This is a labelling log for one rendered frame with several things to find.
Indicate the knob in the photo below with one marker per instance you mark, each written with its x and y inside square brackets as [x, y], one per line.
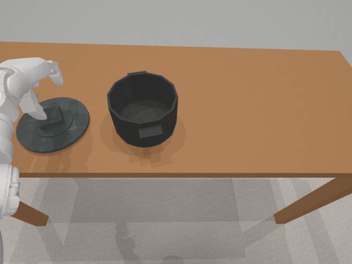
[54, 117]

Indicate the table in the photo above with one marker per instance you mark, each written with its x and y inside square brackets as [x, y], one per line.
[242, 113]

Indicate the robot left hand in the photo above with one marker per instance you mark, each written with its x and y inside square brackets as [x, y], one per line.
[35, 69]

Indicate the left robot upper arm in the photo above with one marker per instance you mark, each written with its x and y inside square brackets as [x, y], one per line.
[9, 195]

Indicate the left robot forearm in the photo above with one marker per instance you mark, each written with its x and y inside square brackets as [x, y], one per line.
[13, 85]

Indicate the pot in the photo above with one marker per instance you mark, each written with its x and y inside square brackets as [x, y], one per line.
[143, 107]

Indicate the lid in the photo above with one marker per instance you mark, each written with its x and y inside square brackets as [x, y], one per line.
[76, 120]

